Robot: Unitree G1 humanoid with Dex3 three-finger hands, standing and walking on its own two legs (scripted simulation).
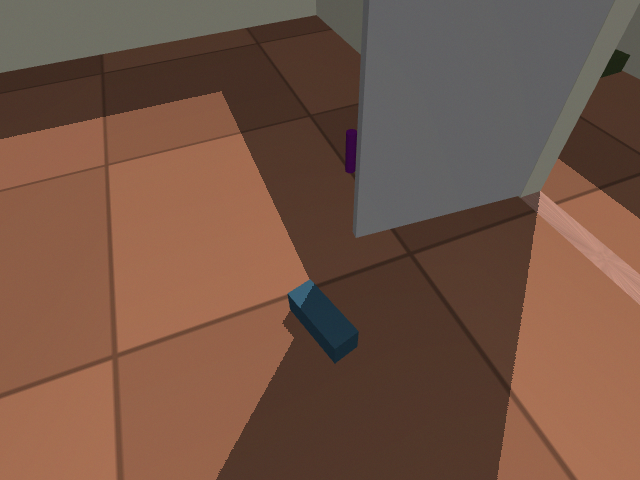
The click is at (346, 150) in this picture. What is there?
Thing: slim round
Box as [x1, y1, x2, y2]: [345, 129, 356, 172]
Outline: 348,129 346,131 345,170 347,172 353,172 355,165 356,131 354,129
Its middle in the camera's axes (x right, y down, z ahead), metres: +0.16 -0.44 +1.89
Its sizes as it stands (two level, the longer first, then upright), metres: 0.052 0.052 0.225
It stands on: the floor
